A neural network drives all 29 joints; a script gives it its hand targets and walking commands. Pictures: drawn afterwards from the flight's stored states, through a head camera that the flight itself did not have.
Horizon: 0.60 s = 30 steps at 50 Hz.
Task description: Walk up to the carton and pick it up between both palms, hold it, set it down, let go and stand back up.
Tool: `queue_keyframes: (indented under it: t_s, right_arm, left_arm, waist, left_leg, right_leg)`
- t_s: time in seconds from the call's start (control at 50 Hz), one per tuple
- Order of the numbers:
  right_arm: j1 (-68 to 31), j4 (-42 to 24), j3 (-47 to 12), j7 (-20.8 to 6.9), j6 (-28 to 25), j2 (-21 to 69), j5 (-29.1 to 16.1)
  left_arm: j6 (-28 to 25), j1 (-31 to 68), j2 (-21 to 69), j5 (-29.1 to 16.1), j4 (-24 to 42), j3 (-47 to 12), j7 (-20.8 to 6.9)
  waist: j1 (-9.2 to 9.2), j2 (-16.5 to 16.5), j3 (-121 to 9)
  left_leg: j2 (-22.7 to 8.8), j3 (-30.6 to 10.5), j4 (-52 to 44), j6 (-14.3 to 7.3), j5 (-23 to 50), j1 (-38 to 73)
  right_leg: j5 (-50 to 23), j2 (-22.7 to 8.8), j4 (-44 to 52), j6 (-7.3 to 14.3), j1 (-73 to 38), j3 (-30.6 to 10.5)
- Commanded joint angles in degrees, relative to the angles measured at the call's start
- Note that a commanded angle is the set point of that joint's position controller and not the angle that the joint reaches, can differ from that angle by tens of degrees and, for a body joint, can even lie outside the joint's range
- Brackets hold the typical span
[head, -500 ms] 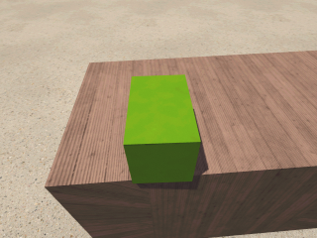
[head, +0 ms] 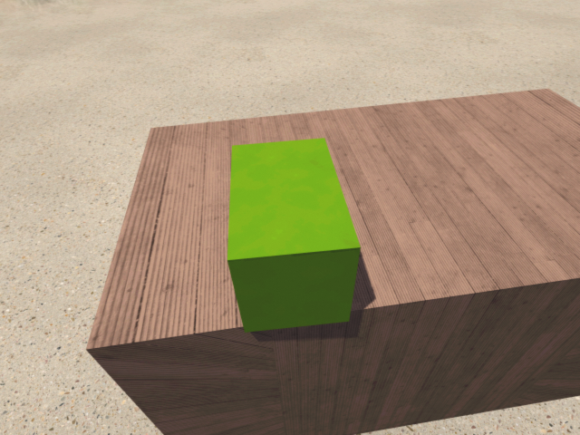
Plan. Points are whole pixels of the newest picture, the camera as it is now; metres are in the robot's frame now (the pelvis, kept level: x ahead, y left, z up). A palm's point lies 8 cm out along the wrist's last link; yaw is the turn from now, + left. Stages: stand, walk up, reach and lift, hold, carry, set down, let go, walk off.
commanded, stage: stand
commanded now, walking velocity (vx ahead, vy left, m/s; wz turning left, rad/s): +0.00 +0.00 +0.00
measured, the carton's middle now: (287, 228) +0.47 +0.03 +0.04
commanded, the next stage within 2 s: none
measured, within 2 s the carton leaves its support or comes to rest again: neither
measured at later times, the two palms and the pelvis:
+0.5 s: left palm out of the picture -0.03 +0.21 -0.14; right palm out of the picture -0.05 -0.21 -0.15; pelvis -0.02 +0.01 +0.00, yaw -2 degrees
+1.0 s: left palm out of the picture -0.02 +0.22 -0.14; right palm out of the picture -0.05 -0.19 -0.15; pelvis -0.02 +0.01 +0.00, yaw -2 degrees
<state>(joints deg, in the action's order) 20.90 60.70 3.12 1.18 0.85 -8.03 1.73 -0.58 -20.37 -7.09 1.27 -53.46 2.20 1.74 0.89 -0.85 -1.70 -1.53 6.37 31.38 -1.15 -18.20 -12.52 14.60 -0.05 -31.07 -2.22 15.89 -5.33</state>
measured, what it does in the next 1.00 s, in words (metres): stands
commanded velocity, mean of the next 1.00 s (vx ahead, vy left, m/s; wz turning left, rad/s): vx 0.00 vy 0.00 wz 0.00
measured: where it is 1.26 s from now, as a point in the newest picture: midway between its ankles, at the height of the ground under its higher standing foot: outside the picture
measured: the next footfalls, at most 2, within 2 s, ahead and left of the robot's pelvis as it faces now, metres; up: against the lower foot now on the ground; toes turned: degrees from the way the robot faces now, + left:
none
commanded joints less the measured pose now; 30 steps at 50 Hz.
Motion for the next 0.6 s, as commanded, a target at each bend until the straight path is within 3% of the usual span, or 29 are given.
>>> queue_keyframes:
  t_s: [0.0,0.26,0.58]
  right_arm:
    - [3.4,-1.0,1.2,0.6,-0.4,-6.4,0.1]
    - [3.1,1.7,0.8,0.8,0.1,-5.2,-0.4]
    - [3.0,3.2,0.1,1.0,0.2,-4.5,-0.5]
  left_arm:
    - [-0.4,-3.3,-3.8,0.0,1.2,0.3,0.3]
    - [-0.4,-3.1,-3.9,0.0,-4.0,-0.7,0.5]
    - [0.1,-2.7,-2.8,0.0,-7.2,-1.6,0.7]
  waist:
    - [-0.59,-0.3,7.9]
    - [0.16,2.1,8.3]
    - [-0.04,1.7,8.1]
  left_leg:
    - [-6.6,-9.3,-14.0,-3.0,-3.0,-5.2]
    - [-5.0,-7.0,-12.8,-2.5,-3.9,-2.2]
    - [-5.1,-6.9,-12.8,-2.5,-4.4,-2.3]
  right_leg:
    - [-6.7,-1.4,4.6,3.0,2.7,-1.5]
    - [-4.7,-1.7,7.3,2.6,5.0,-3.2]
    - [-4.4,-1.4,6.7,2.4,4.7,-3.3]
